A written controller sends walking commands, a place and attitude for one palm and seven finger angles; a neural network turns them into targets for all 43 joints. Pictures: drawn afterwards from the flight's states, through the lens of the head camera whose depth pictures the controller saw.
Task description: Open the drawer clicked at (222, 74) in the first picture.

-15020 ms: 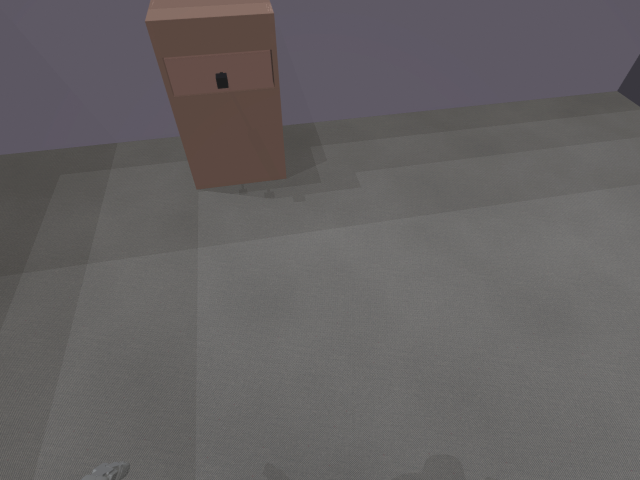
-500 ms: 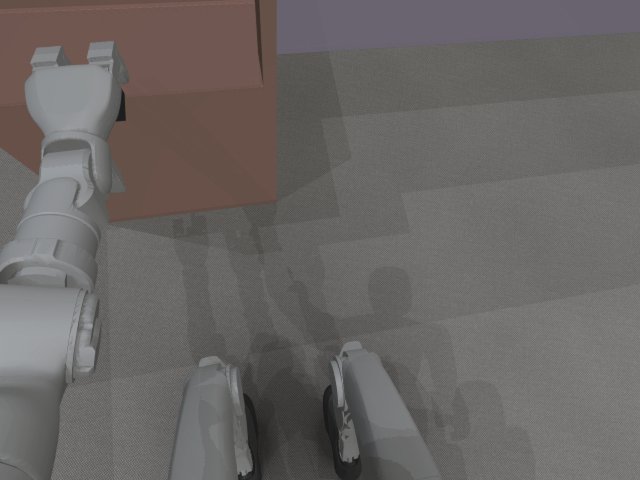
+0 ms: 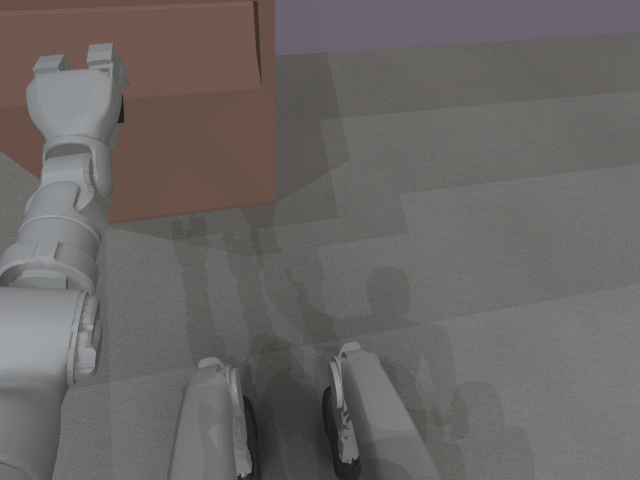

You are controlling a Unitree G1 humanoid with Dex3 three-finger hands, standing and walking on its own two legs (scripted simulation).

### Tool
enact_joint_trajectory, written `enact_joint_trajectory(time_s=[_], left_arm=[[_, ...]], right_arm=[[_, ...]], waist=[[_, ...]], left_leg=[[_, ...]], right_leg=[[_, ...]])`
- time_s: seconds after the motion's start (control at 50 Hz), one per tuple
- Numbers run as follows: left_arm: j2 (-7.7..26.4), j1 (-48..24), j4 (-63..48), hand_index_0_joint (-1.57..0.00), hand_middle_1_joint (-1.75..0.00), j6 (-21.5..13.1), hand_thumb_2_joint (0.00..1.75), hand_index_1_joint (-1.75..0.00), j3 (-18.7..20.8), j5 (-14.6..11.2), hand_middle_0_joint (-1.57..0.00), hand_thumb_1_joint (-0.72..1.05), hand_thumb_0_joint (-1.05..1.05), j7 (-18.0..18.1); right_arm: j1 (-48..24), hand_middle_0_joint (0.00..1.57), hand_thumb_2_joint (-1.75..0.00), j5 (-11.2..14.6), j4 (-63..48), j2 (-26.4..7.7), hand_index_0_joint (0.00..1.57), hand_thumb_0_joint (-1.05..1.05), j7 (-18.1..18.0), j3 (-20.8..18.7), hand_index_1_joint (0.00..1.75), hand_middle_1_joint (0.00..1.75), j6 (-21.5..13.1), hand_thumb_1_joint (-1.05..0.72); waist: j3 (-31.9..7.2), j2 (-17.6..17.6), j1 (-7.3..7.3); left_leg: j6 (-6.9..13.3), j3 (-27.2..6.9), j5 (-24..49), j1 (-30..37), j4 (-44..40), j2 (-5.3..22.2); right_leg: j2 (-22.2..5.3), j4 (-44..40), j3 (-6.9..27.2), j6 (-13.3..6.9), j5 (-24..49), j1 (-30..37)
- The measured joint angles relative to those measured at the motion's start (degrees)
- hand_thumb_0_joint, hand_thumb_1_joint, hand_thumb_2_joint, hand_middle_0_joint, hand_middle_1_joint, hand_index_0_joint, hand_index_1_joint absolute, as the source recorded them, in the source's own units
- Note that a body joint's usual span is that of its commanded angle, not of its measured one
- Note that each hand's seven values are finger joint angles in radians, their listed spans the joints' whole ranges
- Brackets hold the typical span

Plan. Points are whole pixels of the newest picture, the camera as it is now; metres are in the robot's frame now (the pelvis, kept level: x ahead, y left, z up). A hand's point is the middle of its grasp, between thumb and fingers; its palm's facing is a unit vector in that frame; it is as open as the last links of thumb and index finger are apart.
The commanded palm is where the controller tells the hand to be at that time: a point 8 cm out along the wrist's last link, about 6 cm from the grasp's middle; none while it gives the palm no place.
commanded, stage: close the thumb around the handle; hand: left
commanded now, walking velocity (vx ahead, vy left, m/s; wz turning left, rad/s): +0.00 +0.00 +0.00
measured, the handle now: (99, 86) +0.60 +0.22 -0.03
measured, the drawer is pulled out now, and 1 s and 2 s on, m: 0.00 0.09 0.21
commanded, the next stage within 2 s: pull the drawer open in 0.06 s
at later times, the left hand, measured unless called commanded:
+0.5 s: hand (101, 149) +0.52 +0.22 -0.04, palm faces -0.05 -0.05 -1.00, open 7.7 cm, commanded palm +0.50 +0.20 +0.01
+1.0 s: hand (103, 198) +0.46 +0.21 -0.04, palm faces -0.04 -0.05 -1.00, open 7.7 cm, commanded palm +0.43 +0.21 +0.01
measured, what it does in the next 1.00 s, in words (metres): stands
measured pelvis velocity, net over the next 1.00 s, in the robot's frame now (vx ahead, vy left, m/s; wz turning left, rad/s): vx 0.01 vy -0.01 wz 0.04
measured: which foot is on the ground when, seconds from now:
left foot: down 0.00-1.00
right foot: down 0.00-1.00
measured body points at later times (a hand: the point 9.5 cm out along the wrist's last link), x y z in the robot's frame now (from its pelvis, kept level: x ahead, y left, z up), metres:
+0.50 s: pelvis +0.01 +0.00 +0.02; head +0.21 +0.01 +0.42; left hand +0.52 +0.22 +0.01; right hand +0.02 -0.26 -0.12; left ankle +0.04 +0.11 -0.54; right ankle +0.04 -0.12 -0.54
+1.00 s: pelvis +0.01 -0.01 +0.03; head +0.18 +0.00 +0.44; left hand +0.45 +0.21 +0.01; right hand +0.09 -0.27 -0.11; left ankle +0.04 +0.11 -0.54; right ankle +0.04 -0.12 -0.54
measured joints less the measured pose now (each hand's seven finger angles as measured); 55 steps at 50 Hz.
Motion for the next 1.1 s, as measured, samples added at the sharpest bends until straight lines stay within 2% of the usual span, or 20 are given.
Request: enact_joint_trajectory(time_s=[0.28,0.44,0.66,0.82,1.1], left_arm=[[-0.3,0.8,-0.5,-0.23,-1.35,0.7,0.71,-1.35,-0.1,-0.1,-0.42,0.48,0.0,0.4],[-3.0,6.2,-4.7,-0.23,-1.35,0.6,0.7,-1.35,0.3,-1.3,-0.42,0.5,0.02,1.0],[-7.7,12.7,-5.6,-0.23,-1.35,-0.4,0.71,-1.35,-0.8,-0.9,-0.42,0.49,0.02,5.6],[-9.3,15.2,-5.3,-0.23,-1.35,-0.7,0.72,-1.35,-1.8,-0.4,-0.42,0.49,0.01,7.8],[-11.4,20.6,-8.3,-0.24,-1.35,-1.8,0.72,-1.35,-1.6,-0.3,-0.42,0.49,0.02,9.1]], right_arm=[[-0.4,0.2,-0.9,0.0,-0.1,0.2,0.2,0.0,0.2,-0.1,0.3,0.3,0.0,-0.91],[0.0,0.2,-0.9,0.1,0.3,0.3,0.2,0.0,0.4,-0.9,0.3,0.3,0.7,-0.91],[-1.8,0.2,-0.9,-0.4,1.3,0.3,0.2,0.0,0.3,-1.9,0.3,0.3,1.0,-0.91],[-4.1,0.2,-0.9,-0.5,0.9,0.0,0.2,0.0,-0.1,-2.4,0.3,0.3,1.0,-0.91],[-5.1,0.2,-0.9,-0.3,0.8,0.3,0.2,0.0,-0.8,-2.6,0.3,0.3,1.5,-0.91]], waist=[[0.2,0.0,-0.01],[0.0,-0.1,1.66],[-0.8,-0.5,4.07],[-1.2,-1.0,4.76],[-1.3,-1.3,5.96]], left_leg=[[-0.1,0.0,0.2,0.6,-0.6,0.0],[-0.1,0.9,0.0,3.5,-2.5,0.1],[-0.4,1.1,0.2,7.7,-5.0,-0.4],[-0.8,0.9,0.6,9.1,-5.7,-0.7],[-0.9,1.4,1.0,11.1,-6.6,-0.8]], right_leg=[[0.1,-0.6,0.0,0.0,0.2,0.5],[0.2,-2.2,0.9,0.1,0.2,3.0],[-0.2,-3.9,1.2,-0.2,-0.2,6.9],[-0.5,-4.2,0.9,-0.5,-0.1,8.3],[-0.6,-4.5,1.4,-0.6,0.2,9.8]])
